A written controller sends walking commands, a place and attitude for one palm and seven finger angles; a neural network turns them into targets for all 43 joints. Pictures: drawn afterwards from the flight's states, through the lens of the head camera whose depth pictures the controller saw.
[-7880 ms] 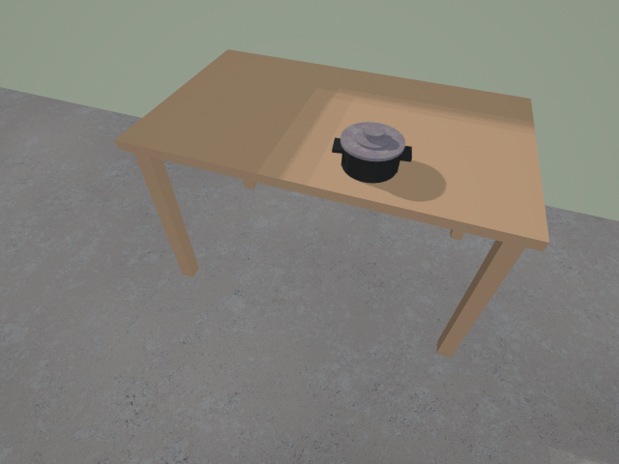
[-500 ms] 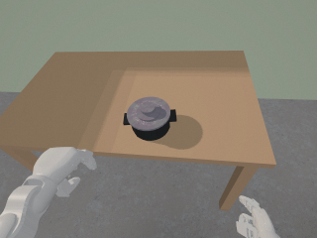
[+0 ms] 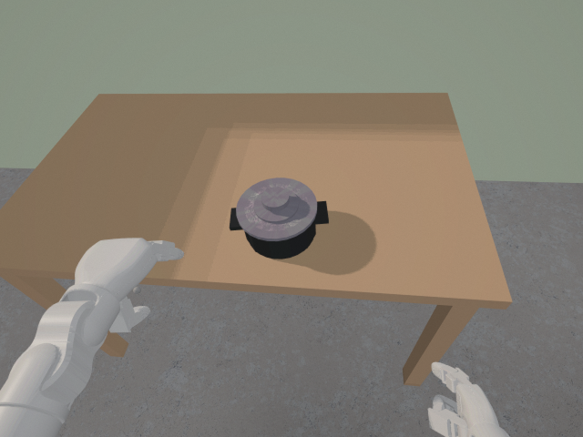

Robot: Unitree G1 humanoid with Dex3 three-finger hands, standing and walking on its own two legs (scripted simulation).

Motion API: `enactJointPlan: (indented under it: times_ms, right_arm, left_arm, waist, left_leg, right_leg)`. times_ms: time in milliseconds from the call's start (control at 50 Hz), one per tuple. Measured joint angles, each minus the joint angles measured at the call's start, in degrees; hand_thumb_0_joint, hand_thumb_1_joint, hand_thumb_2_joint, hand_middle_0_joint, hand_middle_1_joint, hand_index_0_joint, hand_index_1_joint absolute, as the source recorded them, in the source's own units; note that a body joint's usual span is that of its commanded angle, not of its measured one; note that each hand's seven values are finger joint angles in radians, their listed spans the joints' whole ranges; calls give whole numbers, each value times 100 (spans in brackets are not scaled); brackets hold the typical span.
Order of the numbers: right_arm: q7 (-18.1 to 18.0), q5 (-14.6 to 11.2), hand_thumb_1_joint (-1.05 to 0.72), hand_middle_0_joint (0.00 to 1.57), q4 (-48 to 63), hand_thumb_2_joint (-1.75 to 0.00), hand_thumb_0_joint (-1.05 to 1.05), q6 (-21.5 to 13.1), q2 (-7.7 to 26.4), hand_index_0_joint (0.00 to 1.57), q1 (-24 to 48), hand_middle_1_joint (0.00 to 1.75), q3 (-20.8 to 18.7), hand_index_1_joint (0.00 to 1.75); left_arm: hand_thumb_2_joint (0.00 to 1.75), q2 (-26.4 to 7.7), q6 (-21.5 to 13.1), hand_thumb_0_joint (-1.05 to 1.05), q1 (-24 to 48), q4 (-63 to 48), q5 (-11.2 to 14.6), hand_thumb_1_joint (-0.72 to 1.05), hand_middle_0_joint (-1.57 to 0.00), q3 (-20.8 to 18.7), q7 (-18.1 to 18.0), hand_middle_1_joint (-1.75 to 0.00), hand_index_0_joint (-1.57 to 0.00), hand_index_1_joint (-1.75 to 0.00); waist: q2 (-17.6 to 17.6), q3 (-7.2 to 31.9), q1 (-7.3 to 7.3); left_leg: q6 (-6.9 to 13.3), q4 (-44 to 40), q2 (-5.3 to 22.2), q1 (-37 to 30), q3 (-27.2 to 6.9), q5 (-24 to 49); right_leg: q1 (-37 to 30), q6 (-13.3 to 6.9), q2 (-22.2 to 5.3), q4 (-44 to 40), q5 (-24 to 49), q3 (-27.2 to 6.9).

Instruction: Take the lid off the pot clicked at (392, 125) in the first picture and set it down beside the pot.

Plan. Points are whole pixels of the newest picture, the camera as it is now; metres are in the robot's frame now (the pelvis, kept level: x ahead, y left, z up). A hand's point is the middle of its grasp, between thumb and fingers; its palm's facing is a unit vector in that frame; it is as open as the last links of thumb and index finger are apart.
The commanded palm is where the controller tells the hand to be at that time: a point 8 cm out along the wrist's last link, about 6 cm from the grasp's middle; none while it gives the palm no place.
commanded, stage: move the open hand above the knob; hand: left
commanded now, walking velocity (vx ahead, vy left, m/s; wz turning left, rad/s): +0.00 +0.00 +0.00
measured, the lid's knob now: (275, 198) +0.53 +0.09 -0.02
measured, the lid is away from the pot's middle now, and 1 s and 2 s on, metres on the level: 0.00 0.00 0.00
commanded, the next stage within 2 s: none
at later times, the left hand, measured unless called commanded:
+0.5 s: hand (183, 247) +0.37 +0.21 +0.04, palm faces -0.31 -0.06 -0.95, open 10.2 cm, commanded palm +0.36 +0.19 +0.11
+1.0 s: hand (227, 217) +0.43 +0.15 +0.04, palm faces -0.33 -0.04 -0.94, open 10.2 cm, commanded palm +0.43 +0.15 +0.11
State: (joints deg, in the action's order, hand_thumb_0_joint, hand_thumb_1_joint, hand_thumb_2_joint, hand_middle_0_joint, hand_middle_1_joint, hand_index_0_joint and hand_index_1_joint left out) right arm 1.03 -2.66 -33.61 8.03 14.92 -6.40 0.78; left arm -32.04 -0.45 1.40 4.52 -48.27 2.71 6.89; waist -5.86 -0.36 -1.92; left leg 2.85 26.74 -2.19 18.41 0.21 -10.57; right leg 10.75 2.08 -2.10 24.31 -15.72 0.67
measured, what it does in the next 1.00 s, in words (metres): stands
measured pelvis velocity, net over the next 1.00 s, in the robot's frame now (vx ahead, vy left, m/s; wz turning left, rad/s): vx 0.03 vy -0.02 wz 0.00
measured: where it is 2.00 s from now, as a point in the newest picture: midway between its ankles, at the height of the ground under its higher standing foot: outside the picture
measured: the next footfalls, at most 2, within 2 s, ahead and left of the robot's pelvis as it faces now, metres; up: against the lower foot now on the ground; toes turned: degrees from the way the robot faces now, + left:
none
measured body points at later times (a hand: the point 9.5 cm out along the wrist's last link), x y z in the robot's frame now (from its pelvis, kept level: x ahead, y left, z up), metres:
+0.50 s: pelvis +0.01 -0.02 +0.00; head +0.04 -0.06 +0.45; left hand +0.38 +0.21 +0.10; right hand +0.16 -0.26 -0.13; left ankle +0.04 +0.08 -0.74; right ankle -0.04 -0.15 -0.74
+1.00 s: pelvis +0.03 -0.02 -0.01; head +0.08 -0.06 +0.44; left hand +0.44 +0.15 +0.09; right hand +0.17 -0.27 -0.14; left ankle +0.04 +0.08 -0.74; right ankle -0.04 -0.15 -0.74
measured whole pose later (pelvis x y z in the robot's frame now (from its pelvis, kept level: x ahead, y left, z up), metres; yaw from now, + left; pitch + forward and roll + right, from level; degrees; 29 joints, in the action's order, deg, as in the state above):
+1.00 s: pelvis +0.03 -0.02 -0.01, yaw +0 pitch +7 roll +0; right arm 0.8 -4.1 -35.5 10.2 15.6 -8.1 0.1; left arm -26.0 7.6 32.7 29.7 -50.3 14.3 10.8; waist -4.9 0.6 2.1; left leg 1.2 30.1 -1.2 23.2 -0.1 -13.9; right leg 16.5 0.3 -1.1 29.5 -20.0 0.7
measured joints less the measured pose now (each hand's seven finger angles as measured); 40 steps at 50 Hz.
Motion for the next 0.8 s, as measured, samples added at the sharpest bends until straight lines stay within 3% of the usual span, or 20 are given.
enactJointPlan:
  times_ms: [80, 160, 200, 260, 320, 380, 440, 500, 560, 660, 720, 800]
  right_arm:
    - [-34, -27, -91, 20, 9, -90, 2, 46, 44, 20, 27, 30, -4, 30]
    - [-124, 36, -91, 20, -34, -90, 2, -89, 65, 20, -50, 30, -32, 30]
    - [-128, -21, -91, 20, -82, -90, 2, -73, 66, 20, -60, 30, 7, 30]
    - [-56, -117, -91, 20, -93, -90, 1, 28, 54, 20, -34, 30, 51, 30]
    - [-30, -80, -91, 20, -1, -90, 1, 48, 55, 20, -110, 30, -14, 30]
    - [-109, -11, -91, 20, -43, -90, 2, -13, 86, 20, -201, 30, -22, 30]
    - [-158, -84, -91, 20, -190, -90, 1, 34, 100, 20, -203, 30, 41, 30]
    - [-101, -138, -91, 20, -182, -90, 1, 115, 89, 20, -232, 30, 28, 30]
    - [-35, -95, -91, 20, -98, -90, 2, 109, 124, 20, -352, 30, -90, 30]
    - [-96, -127, -91, 20, -212, -90, 2, 128, 193, 20, -292, 30, -39, 30]
    - [-110, -159, -91, 19, -210, -90, 1, 175, 159, 20, -239, 30, -28, 30]
    - [-57, -124, -91, 19, -135, -90, 1, 152, 137, 20, -283, 30, -115, 30]
  left_arm:
    - [125, -15, 491, -1, 518, 428, -92, -23, -82, 389, 327, -9, -82, -8]
    - [125, -19, 200, -1, 573, -16, 16, -23, -82, 443, 371, -9, -82, -8]
    - [125, 13, 79, -1, 756, 335, 11, -23, -82, 409, 270, -9, -82, -8]
    - [126, 96, 361, 0, 1198, 1181, -69, -23, -82, 459, 294, -9, -82, -8]
    - [126, 149, 617, -1, 1320, 1101, -70, -23, -82, 656, 501, -9, -82, -8]
    - [126, 160, 289, -1, 1272, 703, -39, -23, -82, 698, 500, -9, -82, -8]
    - [126, 181, 75, 0, 1613, 1299, -87, -23, -82, 597, 326, -9, -82, -8]
    - [126, 166, 392, 0, 1927, 1898, -131, -23, -82, 534, 294, -9, -82, -8]
    - [126, 205, 653, -1, 1889, 1565, -78, -23, -82, 713, 420, -9, -82, -8]
    - [126, 334, 296, 0, 1969, 1660, -49, -23, -82, 755, 415, -9, -82, -8]
    - [126, 322, 453, 0, 2316, 2124, -132, -23, -82, 792, 387, -9, -82, -8]
    - [126, 375, 611, -1, 2451, 1876, -79, -23, -82, 880, 376, -9, -82, -8]
  waist:
    - [39, -163, 38]
    - [-3, -99, 74]
    - [-13, -3, 100]
    - [18, -16, 154]
    - [29, -122, 207]
    - [7, -98, 233]
    - [30, -7, 263]
    - [75, -6, 308]
    - [37, -9, 318]
    - [0, 58, 352]
    - [58, 39, 373]
    - [59, 51, 354]
  left_leg:
    - [-14, 27, -11, 22, -59, 22]
    - [-23, -9, -19, -25, -95, 28]
    - [-37, 15, -7, -7, -85, -1]
    - [-69, 57, 29, 49, -59, -24]
    - [-84, 44, 43, 62, -67, -11]
    - [-92, 37, 51, 36, -77, -32]
    - [-119, 87, 73, 73, -65, -88]
    - [-149, 114, 109, 132, -35, -118]
    - [-151, 127, 108, 168, -52, -139]
    - [-152, 189, 111, 175, -35, -230]
    - [-167, 211, 118, 227, -26, -247]
    - [-169, 215, 112, 293, -42, -254]
  right_leg:
    - [21, -25, -2, 80, -33, 60]
    - [-49, -35, -5, 17, -26, 95]
    - [-18, -35, 4, 55, -53, 83]
    - [83, -60, 35, 162, -96, 51]
    - [105, -84, 51, 172, -97, 56]
    - [65, -101, 62, 140, -109, 65]
    - [123, -117, 80, 213, -167, 50]
    - [219, -148, 112, 287, -208, 15]
    - [235, -161, 115, 277, -226, 32]
    - [244, -154, 114, 323, -298, 14]
    - [319, -171, 121, 389, -336, 3]
    - [370, -178, 116, 378, -344, 20]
